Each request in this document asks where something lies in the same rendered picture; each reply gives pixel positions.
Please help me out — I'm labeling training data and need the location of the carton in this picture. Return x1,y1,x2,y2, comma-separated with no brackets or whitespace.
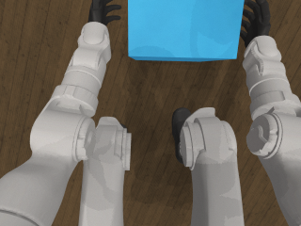
128,0,245,62

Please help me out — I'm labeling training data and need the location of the robot left forearm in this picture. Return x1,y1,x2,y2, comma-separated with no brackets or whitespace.
30,22,112,151

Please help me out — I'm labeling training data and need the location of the right robot thigh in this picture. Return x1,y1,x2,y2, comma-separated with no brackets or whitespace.
180,116,245,226

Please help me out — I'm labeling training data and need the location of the robot right upper arm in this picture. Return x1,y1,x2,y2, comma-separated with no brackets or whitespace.
246,112,301,226

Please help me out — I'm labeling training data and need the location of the robot right forearm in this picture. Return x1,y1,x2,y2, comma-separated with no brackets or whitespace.
242,35,301,121

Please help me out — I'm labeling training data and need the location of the left robot hand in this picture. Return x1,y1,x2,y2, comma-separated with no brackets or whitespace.
87,0,121,26

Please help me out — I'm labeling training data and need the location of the left robot shin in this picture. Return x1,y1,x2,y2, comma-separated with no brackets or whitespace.
83,116,124,165

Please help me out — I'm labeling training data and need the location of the right robot hand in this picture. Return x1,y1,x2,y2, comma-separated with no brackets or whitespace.
239,0,271,47

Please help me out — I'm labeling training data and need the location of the robot left upper arm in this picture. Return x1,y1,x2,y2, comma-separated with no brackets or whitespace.
0,109,96,226

